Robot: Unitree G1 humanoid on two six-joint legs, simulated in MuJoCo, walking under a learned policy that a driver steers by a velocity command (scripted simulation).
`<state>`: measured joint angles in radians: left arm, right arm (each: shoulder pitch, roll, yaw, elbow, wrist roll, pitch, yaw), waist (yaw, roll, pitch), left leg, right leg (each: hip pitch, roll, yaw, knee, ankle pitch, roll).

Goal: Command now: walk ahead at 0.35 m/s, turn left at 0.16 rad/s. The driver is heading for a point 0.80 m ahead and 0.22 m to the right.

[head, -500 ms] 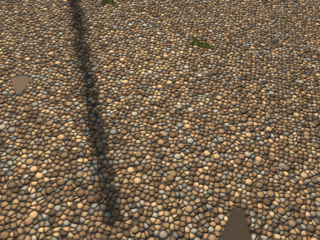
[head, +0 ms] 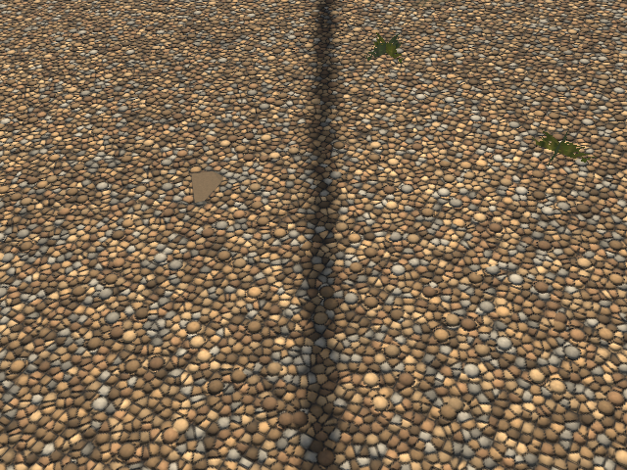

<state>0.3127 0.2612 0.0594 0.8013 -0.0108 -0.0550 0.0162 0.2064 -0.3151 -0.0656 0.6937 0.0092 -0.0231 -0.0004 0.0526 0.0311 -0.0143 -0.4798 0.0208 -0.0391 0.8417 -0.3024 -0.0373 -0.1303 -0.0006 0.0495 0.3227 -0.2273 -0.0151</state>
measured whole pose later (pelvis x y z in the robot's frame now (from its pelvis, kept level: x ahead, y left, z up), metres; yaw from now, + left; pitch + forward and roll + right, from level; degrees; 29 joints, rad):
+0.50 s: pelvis +0.19 +0.04 -0.01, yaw -10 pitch +1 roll +1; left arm 0.15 0.28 0.05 0.72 -0.02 -0.05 -0.04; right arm 0.40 -0.26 -0.06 0.80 0.00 -0.09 -0.01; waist -0.07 -0.05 0.03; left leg 0.09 -0.03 0.18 0.19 -0.31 0.03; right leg -0.71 -0.07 0.04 0.75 0.04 -0.01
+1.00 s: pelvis +0.47 -0.05 -0.01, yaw -27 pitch +2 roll +0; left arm 0.31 0.29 0.06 0.71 -0.02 -0.04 0.00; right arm 0.08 -0.30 -0.04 0.64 -0.01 -0.10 0.00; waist 0.07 0.04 0.04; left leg -0.66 0.08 -0.11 0.66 0.01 -0.08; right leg -0.15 0.13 0.15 0.38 -0.25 -0.09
